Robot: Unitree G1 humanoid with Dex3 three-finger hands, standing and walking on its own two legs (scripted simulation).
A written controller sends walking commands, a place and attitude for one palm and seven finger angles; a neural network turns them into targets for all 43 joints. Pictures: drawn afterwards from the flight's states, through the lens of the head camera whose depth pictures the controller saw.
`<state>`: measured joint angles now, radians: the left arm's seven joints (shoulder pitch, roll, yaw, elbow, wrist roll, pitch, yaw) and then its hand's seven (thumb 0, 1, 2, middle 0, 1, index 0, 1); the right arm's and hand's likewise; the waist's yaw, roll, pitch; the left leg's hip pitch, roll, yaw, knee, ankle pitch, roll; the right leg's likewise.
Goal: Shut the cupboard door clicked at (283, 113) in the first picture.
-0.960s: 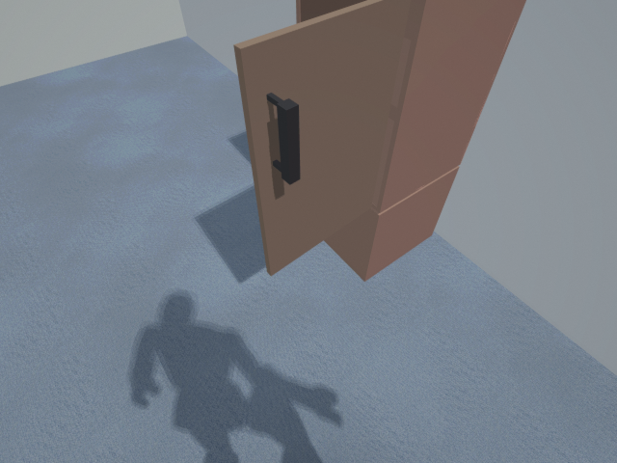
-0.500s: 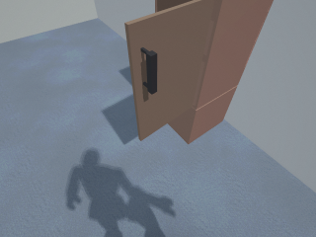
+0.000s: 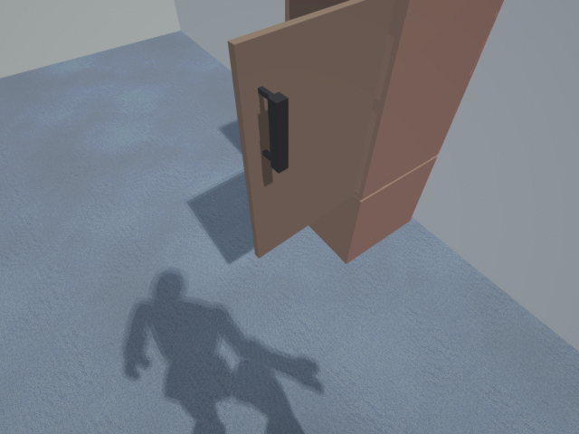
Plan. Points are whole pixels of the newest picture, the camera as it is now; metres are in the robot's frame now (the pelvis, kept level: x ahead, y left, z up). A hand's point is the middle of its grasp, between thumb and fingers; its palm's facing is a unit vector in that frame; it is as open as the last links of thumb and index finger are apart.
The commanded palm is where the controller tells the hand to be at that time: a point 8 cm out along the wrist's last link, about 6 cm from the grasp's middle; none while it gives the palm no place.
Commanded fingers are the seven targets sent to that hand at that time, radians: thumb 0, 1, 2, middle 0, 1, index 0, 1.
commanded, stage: walk around to get in front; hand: left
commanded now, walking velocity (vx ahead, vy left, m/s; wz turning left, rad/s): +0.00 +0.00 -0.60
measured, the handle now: (271, 130) +0.61 +0.07 +0.07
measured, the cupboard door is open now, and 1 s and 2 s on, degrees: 94 94 94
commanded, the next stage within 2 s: none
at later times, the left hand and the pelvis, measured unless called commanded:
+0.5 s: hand out of the picture +0.07 +0.16 -0.18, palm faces -0.14 -0.95 -0.29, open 7.4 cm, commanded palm none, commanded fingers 0.00 0.90 0.90 -0.20 -0.30 -0.20 -0.30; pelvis -0.03 -0.04 -0.03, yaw -11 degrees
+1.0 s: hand out of the picture +0.09 +0.17 -0.19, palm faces -0.36 -0.90 -0.24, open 7.4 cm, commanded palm none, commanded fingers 0.00 0.90 0.90 -0.20 -0.30 -0.20 -0.30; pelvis -0.04 +0.00 -0.02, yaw -27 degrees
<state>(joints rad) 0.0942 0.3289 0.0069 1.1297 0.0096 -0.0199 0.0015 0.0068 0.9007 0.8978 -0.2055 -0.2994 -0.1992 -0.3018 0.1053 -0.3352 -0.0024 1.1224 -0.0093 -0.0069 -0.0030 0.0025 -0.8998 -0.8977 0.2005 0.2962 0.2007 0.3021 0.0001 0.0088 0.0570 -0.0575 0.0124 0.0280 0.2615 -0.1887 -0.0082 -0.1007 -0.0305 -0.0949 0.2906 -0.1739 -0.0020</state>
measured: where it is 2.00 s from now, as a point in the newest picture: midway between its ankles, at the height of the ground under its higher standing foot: outside the picture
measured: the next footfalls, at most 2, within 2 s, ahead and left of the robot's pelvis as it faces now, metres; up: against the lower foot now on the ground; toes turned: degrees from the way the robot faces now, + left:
left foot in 1.00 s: +0.06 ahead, +0.11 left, +0.00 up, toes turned -31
right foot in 1.32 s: -0.11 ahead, -0.15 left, +0.00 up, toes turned -42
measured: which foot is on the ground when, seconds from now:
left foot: down 0.00-0.42, up 0.44-0.98, down 1.00-1.00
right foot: down 0.00-0.98, up 1.00-1.00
